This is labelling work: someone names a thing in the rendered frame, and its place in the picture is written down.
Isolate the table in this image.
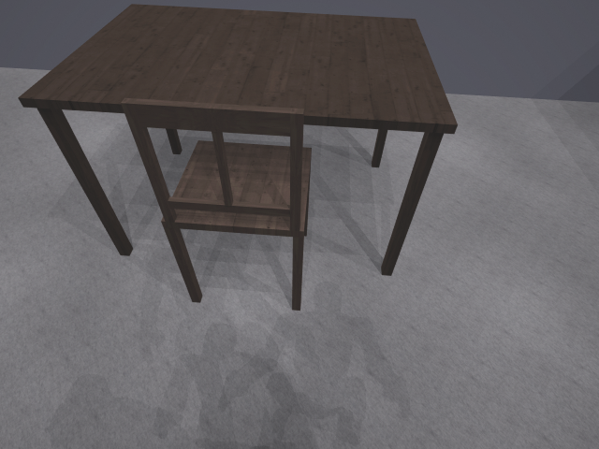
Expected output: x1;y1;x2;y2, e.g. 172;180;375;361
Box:
18;4;458;276

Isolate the chair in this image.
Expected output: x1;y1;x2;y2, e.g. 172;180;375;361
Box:
121;98;312;311

